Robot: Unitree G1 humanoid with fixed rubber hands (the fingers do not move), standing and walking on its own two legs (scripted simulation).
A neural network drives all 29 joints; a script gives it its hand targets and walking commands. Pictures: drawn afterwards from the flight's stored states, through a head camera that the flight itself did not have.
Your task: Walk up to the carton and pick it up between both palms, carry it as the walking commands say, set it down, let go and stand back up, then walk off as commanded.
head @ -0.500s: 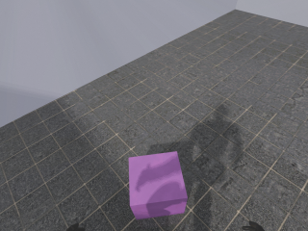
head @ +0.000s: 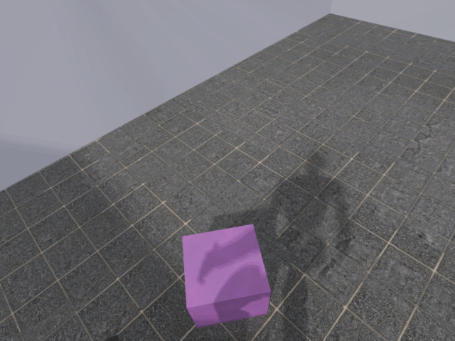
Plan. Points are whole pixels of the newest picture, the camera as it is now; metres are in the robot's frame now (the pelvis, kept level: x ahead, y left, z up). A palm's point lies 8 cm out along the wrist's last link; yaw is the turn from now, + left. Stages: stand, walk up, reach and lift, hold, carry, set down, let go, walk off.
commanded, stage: walk up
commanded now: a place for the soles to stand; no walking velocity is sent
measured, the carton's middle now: (225, 275) +0.49 +0.07 -0.62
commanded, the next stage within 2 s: stand in 0.86 s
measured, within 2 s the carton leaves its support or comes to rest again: neither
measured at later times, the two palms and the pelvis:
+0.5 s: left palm out of the picture +0.11 +0.26 -0.09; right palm out of the picture +0.04 -0.23 -0.12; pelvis +0.00 +0.02 +0.01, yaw -5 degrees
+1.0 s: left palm out of the picture +0.08 +0.26 -0.10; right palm out of the picture -0.01 -0.25 -0.13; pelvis -0.01 +0.01 +0.01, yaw -6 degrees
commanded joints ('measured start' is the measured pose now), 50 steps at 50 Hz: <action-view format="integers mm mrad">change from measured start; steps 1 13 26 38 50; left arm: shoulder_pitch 26 13 -7 -35 -2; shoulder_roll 165 75 86 95 115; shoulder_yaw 44 30 20 17 17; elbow -62 -66 31 115 150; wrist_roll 7 3 -8 1 1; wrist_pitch -21 -12 -17 -11 -19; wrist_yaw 13 22 9 18 19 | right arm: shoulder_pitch -51 -57 33 69 91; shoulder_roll -126 -124 -99 -117 -110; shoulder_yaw -34 -29 -12 -24 -25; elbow -71 -47 40 94 147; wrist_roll -6 -1 5 1 1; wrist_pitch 8 -6 -29 -11 -9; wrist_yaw -1 -11 -6 -7 -15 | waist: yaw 8 37 24 8 6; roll -48 59 16 -14 -70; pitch -52 -5 -41 7 6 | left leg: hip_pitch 49 -87 77 63 124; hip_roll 33 206 118 118 78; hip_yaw -87 -197 -125 -132 -119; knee -27 -208 -237 -285 -222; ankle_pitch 66 170 145 -86 -52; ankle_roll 67 151 75 80 67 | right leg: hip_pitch -56 36 14 -39 -84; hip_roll -89 -45 -64 -59 -85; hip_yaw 103 -136 -45 -24 43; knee -102 -12 -112 -156 -237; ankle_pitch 373 6 285 179 185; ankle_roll -100 -75 -74 -86 -100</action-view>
